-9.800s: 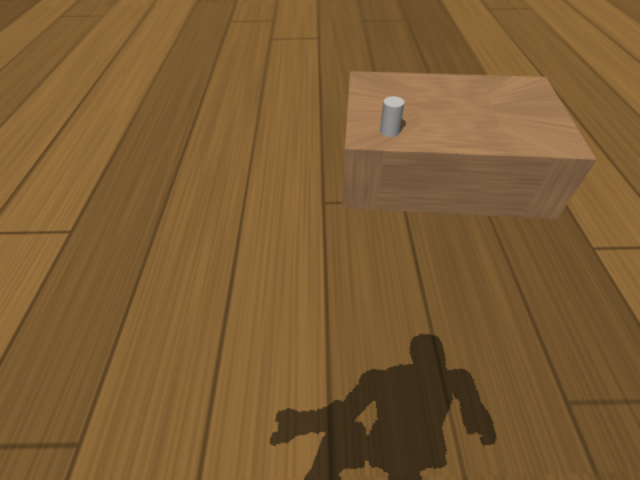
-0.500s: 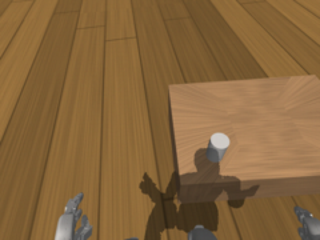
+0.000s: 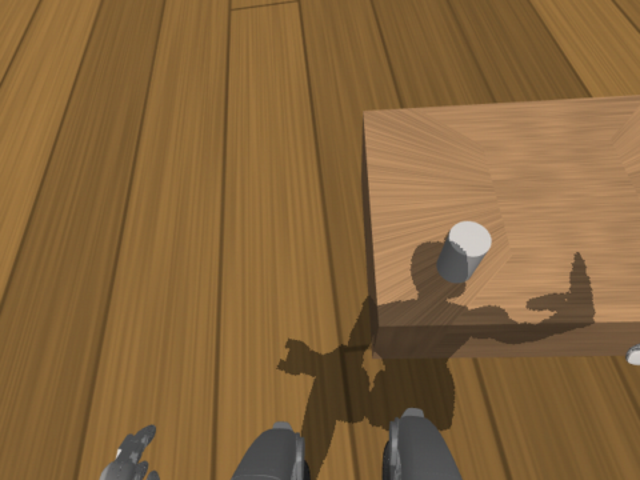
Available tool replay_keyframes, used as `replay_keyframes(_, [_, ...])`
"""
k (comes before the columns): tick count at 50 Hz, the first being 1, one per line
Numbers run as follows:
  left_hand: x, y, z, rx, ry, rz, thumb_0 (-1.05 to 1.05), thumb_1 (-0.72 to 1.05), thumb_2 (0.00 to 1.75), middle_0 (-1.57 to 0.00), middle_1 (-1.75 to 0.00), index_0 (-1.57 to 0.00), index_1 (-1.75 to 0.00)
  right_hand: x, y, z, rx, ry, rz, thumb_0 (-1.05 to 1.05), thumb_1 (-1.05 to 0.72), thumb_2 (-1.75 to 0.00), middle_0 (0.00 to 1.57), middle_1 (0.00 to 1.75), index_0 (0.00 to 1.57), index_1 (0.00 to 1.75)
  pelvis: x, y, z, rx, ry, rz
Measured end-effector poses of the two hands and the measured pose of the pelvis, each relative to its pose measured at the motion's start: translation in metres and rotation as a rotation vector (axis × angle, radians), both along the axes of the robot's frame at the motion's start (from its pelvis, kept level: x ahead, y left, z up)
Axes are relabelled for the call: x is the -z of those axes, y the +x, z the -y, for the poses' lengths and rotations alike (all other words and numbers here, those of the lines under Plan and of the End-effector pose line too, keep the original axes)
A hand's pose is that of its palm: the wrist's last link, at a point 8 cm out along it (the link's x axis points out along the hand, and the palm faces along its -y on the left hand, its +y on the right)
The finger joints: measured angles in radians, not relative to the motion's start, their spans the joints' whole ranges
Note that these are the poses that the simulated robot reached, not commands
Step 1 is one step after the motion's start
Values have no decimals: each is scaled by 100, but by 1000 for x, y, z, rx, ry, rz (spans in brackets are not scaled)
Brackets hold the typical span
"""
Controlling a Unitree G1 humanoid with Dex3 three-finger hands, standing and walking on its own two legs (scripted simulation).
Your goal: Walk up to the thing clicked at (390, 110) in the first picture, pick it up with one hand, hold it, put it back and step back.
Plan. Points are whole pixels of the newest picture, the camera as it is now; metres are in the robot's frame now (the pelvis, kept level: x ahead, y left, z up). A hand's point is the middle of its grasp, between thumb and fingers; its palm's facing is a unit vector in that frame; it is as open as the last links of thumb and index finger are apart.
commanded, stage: go down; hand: right
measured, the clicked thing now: (461, 253) +0.54 -0.24 -0.30
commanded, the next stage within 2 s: approach in 0.68 s
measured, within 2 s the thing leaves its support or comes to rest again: neither
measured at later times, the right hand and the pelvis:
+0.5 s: hand out of the picture +0.38 -0.41 -0.01, palm faces +0.24 +0.97 -0.11, open 16.7 cm; pelvis +0.00 +0.00 -0.02, yaw +1 degrees
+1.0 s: hand out of the picture +0.42 -0.42 -0.02, palm faces +0.25 +0.97 -0.06, open 17.4 cm; pelvis -0.01 -0.01 -0.05, yaw +2 degrees
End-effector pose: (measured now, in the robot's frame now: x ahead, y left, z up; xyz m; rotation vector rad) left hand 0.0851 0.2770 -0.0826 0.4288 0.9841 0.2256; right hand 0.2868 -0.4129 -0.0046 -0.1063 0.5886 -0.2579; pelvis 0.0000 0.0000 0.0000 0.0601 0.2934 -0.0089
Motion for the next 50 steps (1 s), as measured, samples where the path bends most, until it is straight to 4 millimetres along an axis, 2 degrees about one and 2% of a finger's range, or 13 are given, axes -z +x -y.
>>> replay_keyframes(4, [9,-15,-2,2,4,-70,1,89,90,-21,-30,-19,-29,3,13,7,-2,-1,67,-1,46,-6,5,5,5,5,8,-4,-1,-4,1,-27])
replay_keyframes(9, [15,-21,-2,11,7,-118,1,90,89,-20,-30,-19,-29,0,30,16,-2,4,137,-1,43,-6,6,5,5,5,14,-6,-1,-7,7,-49])
replay_keyframes(19, [18,-14,2,36,7,-152,1,91,89,-20,-30,-19,-29,-9,53,34,2,8,203,-1,36,-5,8,4,6,4,19,-2,1,-8,22,-84])
replay_keyframes(30, [23,-8,8,50,1,-193,1,91,90,-20,-30,-19,-29,-5,69,43,-8,14,253,-1,34,-5,9,4,6,3,25,1,6,-8,36,-110])
replay_keyframes(43, [21,-14,16,51,-10,-221,0,90,90,-20,-30,-18,-29,-13,83,52,-1,16,312,-1,42,-4,8,4,6,4,26,1,11,-7,47,-123])
replay_keyframes(47, [28,-18,15,65,-6,-233,0,89,91,-20,-29,-18,-29,-7,89,52,-5,16,351,-1,48,-5,7,4,5,4,35,-2,12,-12,50,-144])
replay_keyframes(50, [41,-21,14,82,0,-240,0,88,91,-20,-29,-18,-29,5,96,50,-13,17,412,-1,52,-5,6,5,5,5,50,-6,13,-19,54,-173])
